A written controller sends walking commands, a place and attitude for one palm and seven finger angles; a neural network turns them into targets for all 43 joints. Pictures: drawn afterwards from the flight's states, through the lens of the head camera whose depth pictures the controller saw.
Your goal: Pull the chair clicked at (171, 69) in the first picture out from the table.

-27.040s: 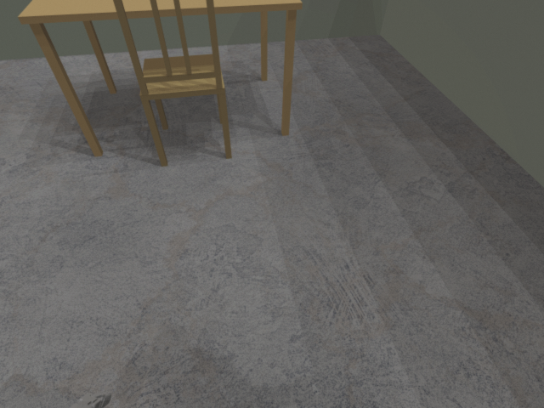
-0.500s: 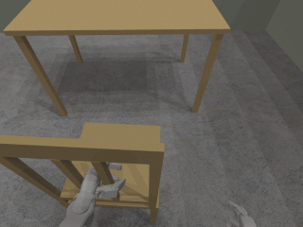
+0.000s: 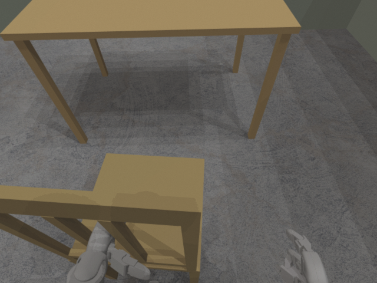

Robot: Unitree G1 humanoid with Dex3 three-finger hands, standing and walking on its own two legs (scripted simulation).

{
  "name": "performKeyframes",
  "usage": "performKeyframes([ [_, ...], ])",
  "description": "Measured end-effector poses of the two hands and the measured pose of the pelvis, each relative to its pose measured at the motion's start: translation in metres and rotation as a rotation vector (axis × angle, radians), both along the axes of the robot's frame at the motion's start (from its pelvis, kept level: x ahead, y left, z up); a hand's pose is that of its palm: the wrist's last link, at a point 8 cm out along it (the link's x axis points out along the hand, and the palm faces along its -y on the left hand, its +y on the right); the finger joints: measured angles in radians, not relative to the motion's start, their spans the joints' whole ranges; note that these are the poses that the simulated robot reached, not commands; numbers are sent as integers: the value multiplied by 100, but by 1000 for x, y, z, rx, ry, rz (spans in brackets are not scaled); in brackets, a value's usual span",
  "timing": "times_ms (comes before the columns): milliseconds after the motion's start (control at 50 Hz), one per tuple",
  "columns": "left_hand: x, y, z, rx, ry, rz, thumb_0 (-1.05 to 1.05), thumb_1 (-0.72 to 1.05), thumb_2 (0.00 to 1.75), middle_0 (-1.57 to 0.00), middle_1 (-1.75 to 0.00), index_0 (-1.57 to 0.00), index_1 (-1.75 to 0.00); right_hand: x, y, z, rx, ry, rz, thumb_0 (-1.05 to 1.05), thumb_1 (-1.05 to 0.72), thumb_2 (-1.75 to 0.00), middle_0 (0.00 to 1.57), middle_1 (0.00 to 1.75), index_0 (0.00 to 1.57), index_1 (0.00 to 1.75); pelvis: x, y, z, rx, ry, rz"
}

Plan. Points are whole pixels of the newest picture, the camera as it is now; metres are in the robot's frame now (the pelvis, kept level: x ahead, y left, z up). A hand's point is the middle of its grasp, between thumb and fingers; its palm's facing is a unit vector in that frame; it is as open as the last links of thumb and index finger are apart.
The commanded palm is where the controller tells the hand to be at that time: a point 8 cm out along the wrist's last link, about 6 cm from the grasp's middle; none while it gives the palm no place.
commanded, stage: open the thumb and straighten the fingers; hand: left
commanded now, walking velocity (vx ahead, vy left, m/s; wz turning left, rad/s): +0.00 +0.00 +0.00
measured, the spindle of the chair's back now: (88, 239) +0.22 +0.22 -0.04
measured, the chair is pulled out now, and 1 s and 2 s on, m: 0.64 0.64 0.63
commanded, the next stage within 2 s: draw the fingers out of the gap in 0.04 s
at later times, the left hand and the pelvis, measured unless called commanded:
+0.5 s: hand (126, 280) +0.15 +0.13 -0.03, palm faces -0.08 -0.99 -0.13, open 17.5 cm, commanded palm +0.14 +0.17 -0.01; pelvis -0.01 +0.00 -0.01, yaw +1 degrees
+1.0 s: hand out of the picture +0.09 +0.12 -0.03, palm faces -0.07 -0.99 -0.11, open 17.5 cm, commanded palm +0.06 +0.17 -0.01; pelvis -0.03 +0.01 -0.02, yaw +0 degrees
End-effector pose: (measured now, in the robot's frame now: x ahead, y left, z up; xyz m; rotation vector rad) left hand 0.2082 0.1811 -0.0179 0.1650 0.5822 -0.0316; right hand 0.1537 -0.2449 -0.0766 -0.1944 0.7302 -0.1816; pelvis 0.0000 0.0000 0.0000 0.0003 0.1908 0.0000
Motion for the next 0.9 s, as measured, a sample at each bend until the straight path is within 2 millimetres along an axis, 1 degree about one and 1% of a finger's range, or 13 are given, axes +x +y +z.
performKeyframes([
  [100,-4,-6,4,-10,-7,-16,-1,-54,20,-4,-12,-4,-12,4,-3,0,-10,-8,-2,1,-91,-90,20,30,20,30,4,-2,-2,-3,7,7],
  [160,-8,-7,0,-11,9,-21,-1,-54,20,-2,-6,-2,-6,3,-5,-2,-15,-2,-6,1,-91,-90,20,30,20,30,4,-2,-4,-2,11,7],
  [240,-16,-3,-1,-3,23,-5,-1,-54,20,-1,-3,-1,-3,-1,-6,-3,-13,2,-22,1,-91,-90,20,30,20,30,3,-3,-5,-2,12,4],
  [360,-41,0,6,0,21,11,-1,-54,20,0,-1,0,-1,-5,-2,-2,-3,-15,-39,1,-91,-90,20,30,20,30,1,-1,-6,-6,9,6],
  [520,-74,-1,4,-10,36,1,-1,-54,20,0,0,0,0,-5,7,-2,-3,-60,-25,1,-91,-90,20,30,20,30,-11,2,-12,-13,4,14],
  [620,-86,-4,7,-11,9,-5,-1,-54,20,0,0,0,0,-6,14,-1,5,-95,-12,1,-91,-90,20,30,20,30,-19,5,-15,-17,0,17],
  [720,-96,-7,7,-19,14,-1,-1,-54,20,0,0,0,0,-9,20,-1,16,-111,-9,1,-91,-90,20,30,20,30,-25,6,-17,-17,-3,13],
  [820,-109,-3,5,-8,35,7,-1,-54,20,0,0,0,0,-11,22,0,17,-118,-11,1,-91,-90,20,30,20,30,-27,7,-19,-19,-4,12],
  [900,-118,-2,8,-14,37,14,-1,-54,20,0,0,0,0,-12,21,1,14,-131,-18,1,-91,-90,20,30,20,30,-28,7,-21,-23,-3,13],
])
